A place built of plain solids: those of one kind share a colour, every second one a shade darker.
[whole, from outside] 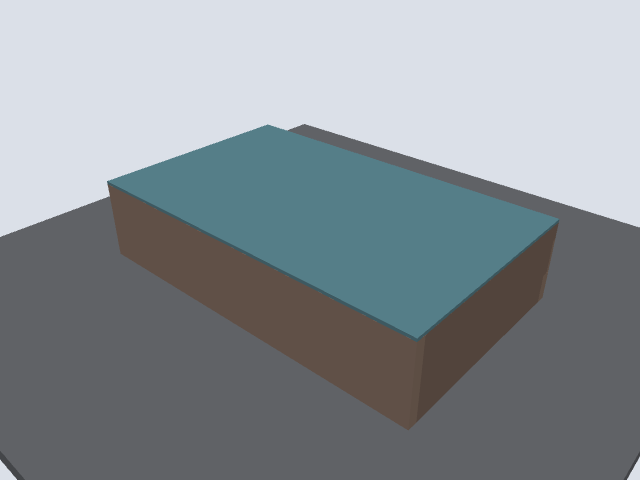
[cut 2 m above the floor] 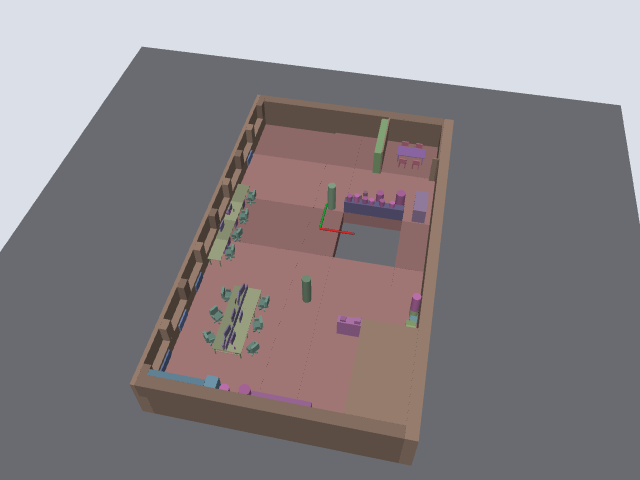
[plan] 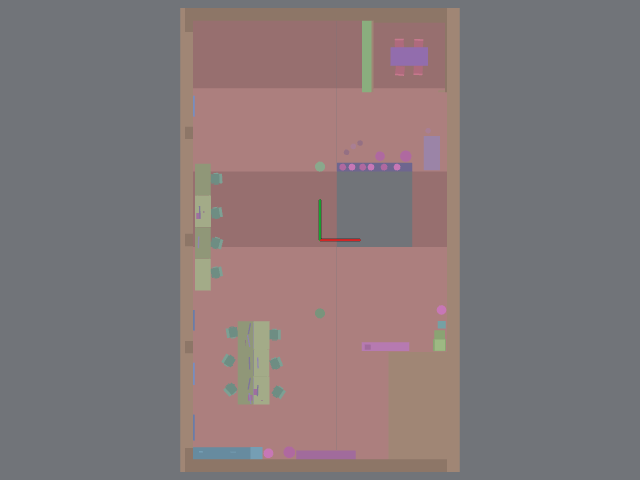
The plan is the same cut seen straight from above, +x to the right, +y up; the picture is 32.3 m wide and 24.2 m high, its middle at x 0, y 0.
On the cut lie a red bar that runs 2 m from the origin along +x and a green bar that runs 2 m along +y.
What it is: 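An open-plan office floor, part of it under refit; desks in benches, packed with the room that their use needs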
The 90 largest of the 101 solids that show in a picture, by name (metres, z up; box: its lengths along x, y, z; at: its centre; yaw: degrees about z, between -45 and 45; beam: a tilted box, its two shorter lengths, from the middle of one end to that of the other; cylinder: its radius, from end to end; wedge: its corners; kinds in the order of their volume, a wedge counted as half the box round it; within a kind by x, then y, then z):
{
 "wall_1": {"box": [0.24, 23.4, 2.21], "at": [-6.93, 0.0, 2.96]},
 "wall_2": {"box": [0.65, 23.4, 1.9], "at": [-6.72, 0.0, 0.9]},
 "wall_3": {"box": [0.65, 23.4, 1.08], "at": [-6.72, 0.0, 4.6]},
 "wall_4": {"box": [0.41, 1.21, 2.21], "at": [-6.61, -11.09, 2.96]},
 "wall_5": {"box": [0.41, 0.63, 2.21], "at": [-6.61, -8.1, 2.96]},
 "wall_6": {"box": [0.41, 0.63, 2.21], "at": [-6.61, -5.4, 2.96]},
 "wall_7": {"box": [0.41, 0.63, 2.21], "at": [-6.61, -2.7, 2.96]},
 "wall_8": {"box": [0.41, 0.63, 2.21], "at": [-6.61, 0.0, 2.96]},
 "wall_9": {"box": [0.41, 0.63, 2.21], "at": [-6.61, 2.7, 2.96]},
 "wall_10": {"box": [0.41, 0.63, 2.21], "at": [-6.61, 5.4, 2.96]},
 "wall_11": {"box": [0.41, 0.63, 2.21], "at": [-6.61, 8.1, 2.96]},
 "wall_12": {"box": [0.41, 1.21, 2.21], "at": [-6.61, 11.09, 2.96]},
 "wall_13": {"box": [12.8, 0.65, 5.19], "at": [0.0, -11.38, 2.54]},
 "wall_14": {"box": [12.8, 0.65, 5.19], "at": [0.0, 11.38, 2.54]},
 "wall_15": {"box": [0.1, 3.6, 2.7], "at": [2.65, 9.25, 2.36]},
 "wall_16": {"box": [3.6, 0.1, 2.7], "at": [4.5, 11.0, 2.36]},
 "wall_17": {"box": [2.95, 5.4, 4.13], "at": [4.92, -8.35, 3.07]},
 "wall_18": {"box": [0.34, 0.1, 2.7], "at": [6.13, 7.5, 2.36]},
 "wall_19": {"box": [0.1, 3.6, 2.7], "at": [6.35, 9.25, 2.36]},
 "wall_20": {"box": [0.65, 23.4, 5.19], "at": [6.72, 0.0, 2.54]},
 "floor_1": {"box": [5.25, 3.4, 0.95], "at": [-3.78, 9.35, 0.42]},
 "floor_2": {"box": [5.25, 10.7, 1.06], "at": [-3.77, -5.7, 0.48]},
 "floor_3": {"box": [5.25, 3.8, 1.06], "at": [-3.77, 1.55, 0.48]},
 "floor_4": {"box": [5.25, 4.2, 1.06], "at": [-3.77, 5.55, 0.48]},
 "floor_5": {"box": [2.0, 10.7, 1.06], "at": [-0.15, -5.7, 0.48]},
 "floor_6": {"box": [2.0, 3.8, 1.06], "at": [-0.15, 1.55, 0.48]},
 "floor_7": {"box": [2.0, 4.2, 1.06], "at": [-0.15, 5.55, 0.48]},
 "floor_8": {"box": [2.0, 3.4, 1.06], "at": [-0.15, 9.35, 0.48]},
 "floor_9": {"box": [3.8, 10.7, 1.06], "at": [2.75, -5.7, 0.48]},
 "floor_10": {"box": [3.8, 4.2, 1.06], "at": [2.75, 5.55, 0.48]},
 "floor_11": {"box": [3.8, 3.4, 1.06], "at": [2.75, 9.35, 0.48]},
 "floor_12": {"box": [1.75, 10.7, 1.06], "at": [5.53, -5.7, 0.48]},
 "floor_13": {"box": [1.75, 3.8, 1.06], "at": [5.53, 1.55, 0.48]},
 "floor_14": {"box": [1.75, 4.2, 1.06], "at": [5.53, 5.55, 0.48]},
 "floor_15": {"box": [1.75, 3.4, 1.06], "at": [5.53, 9.35, 0.48]},
 "roof_1": {"box": [14.1, 23.4, 0.2], "at": [0.0, 0.0, 5.24]},
 "store_1": {"box": [3.0, 0.44, 1.59], "at": [0.3, -10.83, 1.8]},
 "store_2": {"box": [0.33, 0.25, 0.28], "at": [3.19, -5.4, 2.32]},
 "store_3": {"box": [2.4, 0.44, 1.18], "at": [3.3, -5.38, 1.59]},
 "lockers_1": {"box": [0.48, 3.6, 1.84], "at": [2.36, 9.25, 1.92]},
 "counter_1": {"box": [2.9, 0.34, 0.7], "at": [-4.95, -10.88, 2.78]},
 "counter_2": {"box": [2.9, 0.6, 0.9], "at": [-4.95, -10.75, 1.46]},
 "counter_3": {"box": [0.6, 0.62, 1.99], "at": [-3.2, -10.74, 2.0]},
 "column_1": {"cylinder": 0.26, "from": [0.0, -3.7, 1.01], "to": [0.0, -3.7, 5.14]},
 "column_2": {"cylinder": 0.26, "from": [0.0, 3.7, 1.01], "to": [0.0, 3.7, 5.14]},
 "joinery_1": {"box": [3.8, 0.45, 0.95], "at": [2.75, 3.67, 1.48]},
 "stack_1": {"box": [0.82, 1.72, 1.08], "at": [5.64, 4.38, 1.54]},
 "plant_1": {"cylinder": 0.25, "from": [-2.6, -10.75, 1.54], "to": [-2.6, -10.75, 2.55]},
 "plant_2": {"cylinder": 0.29, "from": [-1.55, -10.7, 1.54], "to": [-1.55, -10.7, 2.74]},
 "plant_3": {"cylinder": 0.17, "from": [1.61, 3.67, 1.96], "to": [1.61, 3.67, 2.49]},
 "plant_4": {"cylinder": 0.17, "from": [2.16, 3.67, 1.96], "to": [2.16, 3.67, 2.35]},
 "plant_5": {"cylinder": 0.24, "from": [3.02, 4.22, 1.5], "to": [3.02, 4.22, 2.46]},
 "plant_6": {"cylinder": 0.17, "from": [3.23, 3.67, 1.96], "to": [3.23, 3.67, 2.36]},
 "plant_7": {"cylinder": 0.29, "from": [4.33, 4.22, 1.55], "to": [4.33, 4.22, 2.7]},
 "plant_8": {"cylinder": 0.24, "from": [6.12, -3.52, 1.66], "to": [6.12, -3.52, 2.82]},
 "desk_1": {"box": [0.8, 1.6, 0.032], "at": [-5.9, -1.75, 1.73]},
 "desk_2": {"box": [0.8, 1.6, 0.032], "at": [-5.9, -0.15, 1.73]},
 "desk_3": {"box": [0.8, 1.6, 0.032], "at": [-5.9, 1.45, 1.73]},
 "desk_4": {"box": [0.8, 1.6, 0.032], "at": [-5.9, 3.05, 1.73]},
 "desk_5": {"box": [0.8, 1.4, 0.032], "at": [-3.75, -7.6, 1.73]},
 "desk_6": {"box": [0.8, 1.4, 0.032], "at": [-3.75, -6.2, 1.73]},
 "desk_7": {"box": [0.8, 1.4, 0.032], "at": [-3.75, -4.8, 1.73]},
 "desk_8": {"box": [0.8, 1.4, 0.032], "at": [-2.95, -7.6, 1.73]},
 "desk_9": {"box": [0.8, 1.4, 0.032], "at": [-2.95, -6.2, 1.73]},
 "desk_10": {"box": [0.8, 1.4, 0.032], "at": [-2.95, -4.8, 1.73]},
 "chair_1": {"box": [0.47, 0.48, 0.09], "at": [-5.26, 3.09, 1.45], "yaw": 2.4},
 "chair_2": {"box": [0.14, 0.49, 0.48], "at": [-5.01, -0.21, 1.74], "yaw": -14.1},
 "chair_3": {"box": [0.14, 0.49, 0.49], "at": [-4.79, -5.97, 1.71], "yaw": -32.0},
 "chair_4": {"box": [0.14, 0.49, 0.49], "at": [-4.67, -7.68, 1.71], "yaw": 41.3},
 "chair_5": {"box": [0.14, 0.49, 0.49], "at": [-4.65, -4.7, 1.71], "yaw": 8.5},
 "chair_6": {"box": [0.47, 0.48, 0.09], "at": [-4.57, -6.11, 1.42], "yaw": -32.0},
 "chair_7": {"box": [0.47, 0.48, 0.09], "at": [-4.48, -7.51, 1.42], "yaw": 41.3},
 "chair_8": {"box": [0.47, 0.48, 0.09], "at": [-4.39, -4.66, 1.42], "yaw": 8.5},
 "chair_9": {"box": [0.47, 0.48, 0.09], "at": [-2.31, -4.77, 1.42], "yaw": -0.5},
 "chair_10": {"box": [0.47, 0.48, 0.09], "at": [-2.26, -6.23, 1.42], "yaw": 21.2},
 "chair_11": {"box": [0.47, 0.48, 0.09], "at": [-2.13, -7.65, 1.42], "yaw": -32.7},
 "chair_12": {"box": [0.14, 0.49, 0.49], "at": [-2.05, -4.77, 1.71], "yaw": -0.5},
 "chair_13": {"box": [0.14, 0.49, 0.49], "at": [-1.91, -7.79, 1.71], "yaw": -32.7},
 "copier_1": {"box": [0.54, 0.44, 0.96], "at": [6.03, -4.77, 1.49]},
 "copier_2": {"box": [0.52, 0.58, 0.14], "at": [6.04, -5.3, 2.1]},
 "radiator_1": {"box": [0.09, 1.31, 0.51], "at": [-6.36, -9.45, 1.4]},
 "radiator_2": {"box": [0.09, 1.12, 0.51], "at": [-6.36, -6.75, 1.4]},
 "radiator_3": {"box": [0.09, 1.04, 0.51], "at": [-6.36, -4.05, 1.4]},
 "radiator_4": {"box": [0.09, 1.05, 0.51], "at": [-6.36, 6.75, 1.4]},
 "tub_1": {"cylinder": 0.24, "from": [6.12, -3.52, 1.01], "to": [6.12, -3.52, 1.66]},
 "bin_1": {"box": [0.4, 0.38, 0.73], "at": [6.14, -4.27, 1.37]},
 "table_1": {"box": [1.9, 0.93, 0.04], "at": [4.5, 9.25, 1.73]},
 "screen_1": {"box": [0.07, 0.61, 0.49], "at": [-3.57, -7.25, 1.99], "yaw": -10.6},
 "screen_2": {"box": [0.07, 0.57, 0.51], "at": [-3.56, -4.47, 2.0], "yaw": -10.3},
 "screen_3": {"box": [0.07, 0.64, 0.5], "at": [-3.55, -6.21, 2.0], "yaw": 1.8}
}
